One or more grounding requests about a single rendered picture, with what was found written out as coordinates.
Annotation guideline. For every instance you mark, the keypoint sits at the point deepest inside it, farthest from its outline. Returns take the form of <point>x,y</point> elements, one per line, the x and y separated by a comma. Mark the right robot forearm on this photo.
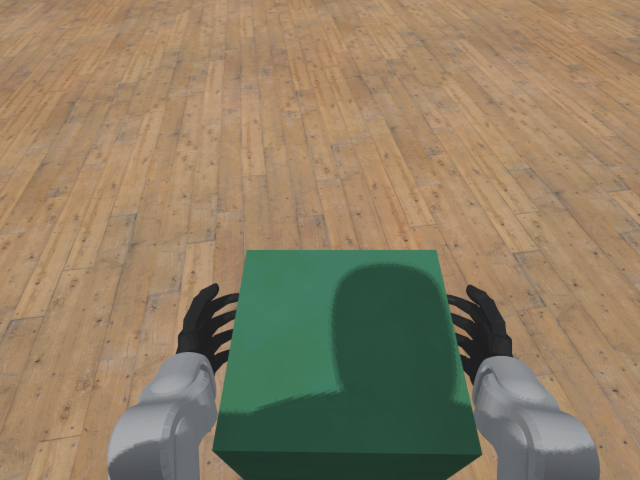
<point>533,438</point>

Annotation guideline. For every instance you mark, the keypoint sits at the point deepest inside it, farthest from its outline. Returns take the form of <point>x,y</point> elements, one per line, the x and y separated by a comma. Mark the left robot forearm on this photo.
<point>159,438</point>

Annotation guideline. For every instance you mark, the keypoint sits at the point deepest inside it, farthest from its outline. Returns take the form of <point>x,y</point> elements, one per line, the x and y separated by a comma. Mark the carton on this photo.
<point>344,365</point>

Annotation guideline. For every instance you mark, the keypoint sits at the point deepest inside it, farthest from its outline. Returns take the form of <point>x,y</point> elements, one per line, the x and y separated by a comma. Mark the left robot hand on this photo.
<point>199,326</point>

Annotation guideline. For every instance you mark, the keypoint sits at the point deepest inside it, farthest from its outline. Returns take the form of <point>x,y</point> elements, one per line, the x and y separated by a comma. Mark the right robot hand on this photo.
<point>488,332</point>

